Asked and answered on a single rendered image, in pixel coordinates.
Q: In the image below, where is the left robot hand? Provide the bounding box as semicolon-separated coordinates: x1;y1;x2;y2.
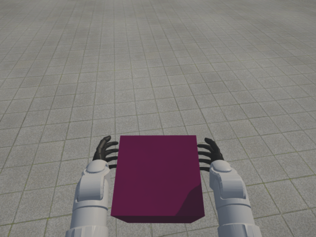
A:
92;135;119;169

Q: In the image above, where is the carton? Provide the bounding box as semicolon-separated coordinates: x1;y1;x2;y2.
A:
111;135;205;223

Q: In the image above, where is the right robot forearm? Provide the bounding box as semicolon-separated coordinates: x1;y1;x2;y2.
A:
209;160;262;237

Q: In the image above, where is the right robot hand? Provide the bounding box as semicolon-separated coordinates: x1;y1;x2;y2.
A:
197;138;224;172

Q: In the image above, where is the left robot forearm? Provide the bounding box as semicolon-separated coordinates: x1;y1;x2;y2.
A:
65;159;111;237

